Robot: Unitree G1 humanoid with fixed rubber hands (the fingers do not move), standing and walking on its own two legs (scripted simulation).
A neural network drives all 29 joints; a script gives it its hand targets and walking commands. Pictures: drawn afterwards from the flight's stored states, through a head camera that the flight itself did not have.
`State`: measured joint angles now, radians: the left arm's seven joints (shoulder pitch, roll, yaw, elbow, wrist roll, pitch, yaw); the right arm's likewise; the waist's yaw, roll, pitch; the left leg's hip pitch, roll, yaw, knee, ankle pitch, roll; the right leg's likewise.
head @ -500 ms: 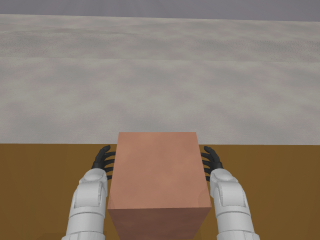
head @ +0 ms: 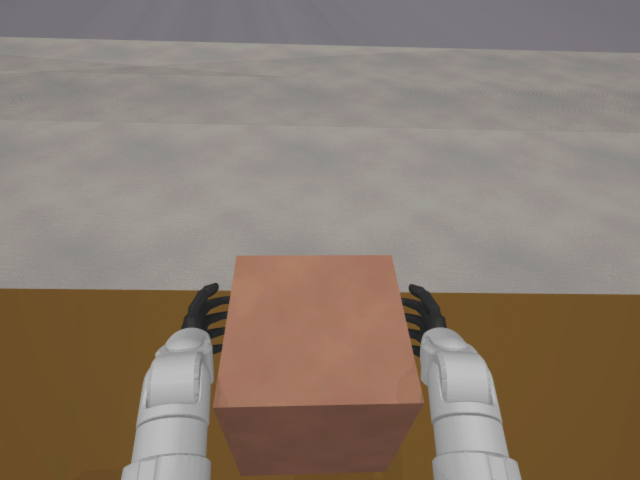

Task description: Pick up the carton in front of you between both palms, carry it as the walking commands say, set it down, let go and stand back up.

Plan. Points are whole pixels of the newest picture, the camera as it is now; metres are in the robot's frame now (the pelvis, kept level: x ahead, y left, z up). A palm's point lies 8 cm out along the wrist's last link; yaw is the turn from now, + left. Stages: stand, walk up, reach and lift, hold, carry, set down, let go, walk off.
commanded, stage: hold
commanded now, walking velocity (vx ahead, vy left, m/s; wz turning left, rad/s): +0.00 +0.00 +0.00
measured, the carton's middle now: (314, 368) +0.29 +0.00 -0.02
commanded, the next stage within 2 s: carry in 0.98 s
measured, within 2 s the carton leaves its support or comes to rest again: neither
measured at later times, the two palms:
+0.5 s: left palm (197, 336) +0.30 +0.15 +0.05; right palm (431, 336) +0.29 -0.15 +0.05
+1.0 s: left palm (197, 337) +0.29 +0.15 +0.05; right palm (431, 338) +0.29 -0.15 +0.05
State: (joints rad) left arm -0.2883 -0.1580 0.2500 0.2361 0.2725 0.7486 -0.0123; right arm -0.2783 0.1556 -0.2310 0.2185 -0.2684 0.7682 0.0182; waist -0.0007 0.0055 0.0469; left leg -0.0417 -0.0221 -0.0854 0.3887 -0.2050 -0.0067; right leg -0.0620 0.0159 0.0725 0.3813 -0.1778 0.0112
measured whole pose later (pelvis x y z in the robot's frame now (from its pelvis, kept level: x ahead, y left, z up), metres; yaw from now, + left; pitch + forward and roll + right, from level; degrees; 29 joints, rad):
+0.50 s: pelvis +0.01 +0.00 +0.00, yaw +0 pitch -8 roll +0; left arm -0.26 -0.15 0.22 0.20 0.27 0.76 -0.01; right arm -0.25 0.15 -0.20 0.19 -0.27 0.78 0.02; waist 0.00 0.01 0.04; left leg -0.02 -0.02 -0.09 0.36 -0.21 -0.01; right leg -0.04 0.02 0.07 0.36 -0.18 0.01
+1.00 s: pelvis +0.01 +0.00 +0.00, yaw +0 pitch -6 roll +0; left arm -0.26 -0.15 0.22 0.20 0.27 0.76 -0.01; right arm -0.25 0.15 -0.20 0.19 -0.26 0.78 0.02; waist 0.00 0.00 0.01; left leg -0.08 -0.02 -0.09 0.40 -0.22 -0.01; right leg -0.09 0.02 0.07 0.39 -0.19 0.01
